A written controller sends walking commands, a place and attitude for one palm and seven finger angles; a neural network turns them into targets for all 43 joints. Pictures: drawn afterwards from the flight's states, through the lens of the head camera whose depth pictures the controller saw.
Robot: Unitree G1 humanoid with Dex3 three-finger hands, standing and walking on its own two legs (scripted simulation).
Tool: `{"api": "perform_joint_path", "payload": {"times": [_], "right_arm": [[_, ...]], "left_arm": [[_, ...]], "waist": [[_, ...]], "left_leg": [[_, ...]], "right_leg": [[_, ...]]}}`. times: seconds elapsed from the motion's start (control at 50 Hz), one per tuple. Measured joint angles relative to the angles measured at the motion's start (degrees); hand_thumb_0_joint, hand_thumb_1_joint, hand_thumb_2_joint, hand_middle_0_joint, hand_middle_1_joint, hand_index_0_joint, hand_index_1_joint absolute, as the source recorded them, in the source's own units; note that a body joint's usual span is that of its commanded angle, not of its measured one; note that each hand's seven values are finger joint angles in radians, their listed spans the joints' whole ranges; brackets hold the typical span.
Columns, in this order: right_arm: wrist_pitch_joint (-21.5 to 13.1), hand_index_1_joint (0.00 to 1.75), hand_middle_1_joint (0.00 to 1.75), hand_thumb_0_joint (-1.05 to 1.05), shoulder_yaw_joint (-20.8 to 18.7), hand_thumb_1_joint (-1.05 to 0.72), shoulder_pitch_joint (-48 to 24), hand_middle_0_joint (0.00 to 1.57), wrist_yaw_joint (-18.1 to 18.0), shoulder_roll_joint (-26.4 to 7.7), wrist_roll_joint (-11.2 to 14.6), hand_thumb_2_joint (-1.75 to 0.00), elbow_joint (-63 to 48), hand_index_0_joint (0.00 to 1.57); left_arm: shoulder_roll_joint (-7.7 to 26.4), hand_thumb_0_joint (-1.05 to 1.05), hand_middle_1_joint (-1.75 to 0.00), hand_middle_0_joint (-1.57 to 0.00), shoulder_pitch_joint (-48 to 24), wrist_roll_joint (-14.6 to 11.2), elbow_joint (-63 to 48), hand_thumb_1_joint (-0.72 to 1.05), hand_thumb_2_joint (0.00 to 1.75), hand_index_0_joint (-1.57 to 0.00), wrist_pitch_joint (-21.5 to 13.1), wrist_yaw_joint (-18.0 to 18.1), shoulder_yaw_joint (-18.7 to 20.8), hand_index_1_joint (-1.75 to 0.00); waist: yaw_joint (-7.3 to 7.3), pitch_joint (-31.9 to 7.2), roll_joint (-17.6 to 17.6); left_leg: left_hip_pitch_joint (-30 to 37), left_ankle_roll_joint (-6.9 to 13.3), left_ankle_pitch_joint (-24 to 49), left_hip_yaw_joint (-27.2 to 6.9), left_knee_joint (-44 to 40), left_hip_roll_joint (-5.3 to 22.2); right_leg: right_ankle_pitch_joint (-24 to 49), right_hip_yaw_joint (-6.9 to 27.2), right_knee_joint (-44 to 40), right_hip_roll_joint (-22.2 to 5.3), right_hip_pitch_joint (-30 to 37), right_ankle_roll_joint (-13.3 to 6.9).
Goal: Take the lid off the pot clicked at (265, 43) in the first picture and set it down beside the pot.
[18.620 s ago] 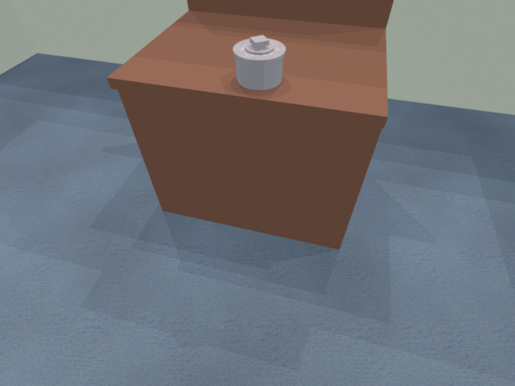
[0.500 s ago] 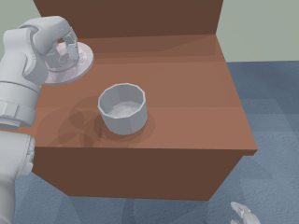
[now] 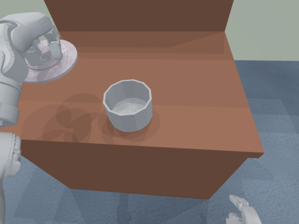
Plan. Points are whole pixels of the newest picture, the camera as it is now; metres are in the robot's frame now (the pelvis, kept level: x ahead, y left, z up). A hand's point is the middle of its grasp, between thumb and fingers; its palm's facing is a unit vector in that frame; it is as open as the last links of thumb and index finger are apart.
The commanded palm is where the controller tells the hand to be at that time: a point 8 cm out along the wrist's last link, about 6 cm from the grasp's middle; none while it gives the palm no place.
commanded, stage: move the lid sideways beside the pot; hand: left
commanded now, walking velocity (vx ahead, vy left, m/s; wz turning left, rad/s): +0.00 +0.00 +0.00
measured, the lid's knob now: (40, 51) +0.48 +0.28 +0.22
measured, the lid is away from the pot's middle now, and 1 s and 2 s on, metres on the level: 0.20 0.25 0.25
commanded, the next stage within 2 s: lower the lid onto the table in 0.54 s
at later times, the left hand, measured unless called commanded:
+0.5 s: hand (18, 53) +0.44 +0.31 +0.24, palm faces -0.24 -0.04 -0.97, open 4.7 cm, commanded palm +0.43 +0.31 +0.32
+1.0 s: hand (23, 59) +0.44 +0.31 +0.22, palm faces -0.26 -0.05 -0.96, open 4.6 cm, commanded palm +0.43 +0.31 +0.29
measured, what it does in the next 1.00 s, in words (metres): stands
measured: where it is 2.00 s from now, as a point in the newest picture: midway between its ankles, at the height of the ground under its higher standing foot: outside the picture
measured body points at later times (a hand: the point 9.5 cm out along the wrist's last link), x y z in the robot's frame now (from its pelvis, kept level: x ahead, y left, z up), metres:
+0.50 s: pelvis +0.00 +0.00 +0.00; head +0.05 -0.02 +0.45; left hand +0.45 +0.31 +0.29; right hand +0.11 -0.27 -0.13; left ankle +0.01 +0.08 -0.74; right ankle +0.00 -0.15 -0.74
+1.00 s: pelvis +0.01 +0.01 +0.00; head +0.06 -0.01 +0.45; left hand +0.45 +0.31 +0.27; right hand +0.13 -0.26 -0.12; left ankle +0.01 +0.08 -0.74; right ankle +0.00 -0.15 -0.74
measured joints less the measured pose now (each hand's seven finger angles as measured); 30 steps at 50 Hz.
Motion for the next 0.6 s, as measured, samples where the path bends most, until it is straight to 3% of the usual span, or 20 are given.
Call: {"api": "perform_joint_path", "payload": {"times": [0.44,0.6], "right_arm": [[1.9,0.3,0.3,0.01,-0.6,-0.91,3.1,0.2,-0.9,-1.1,0.2,-0.9,1.0,0.2],[1.5,0.3,0.3,0.01,-0.8,-0.91,3.6,0.2,-1.4,-0.9,0.2,-0.9,1.4,0.2]], "left_arm": [[5.8,-0.06,-0.79,-0.57,0.7,1.6,5.1,0.26,0.98,-1.08,-4.7,0.1,5.9,-1.07],[6.9,-0.06,-0.79,-0.57,0.7,1.8,5.7,0.26,0.98,-1.08,-5.8,0.1,5.6,-1.07]], "waist": [[-1.23,0.2,-0.1],[-1.13,0.3,-0.5]], "left_leg": [[-1.0,0.0,-0.2,0.2,0.2,0.5],[-0.9,0.0,-0.4,-0.1,0.3,0.5]], "right_leg": [[0.6,0.2,-1.1,0.5,-0.5,0.0],[0.6,0.0,-1.6,0.6,-0.1,-0.1]]}}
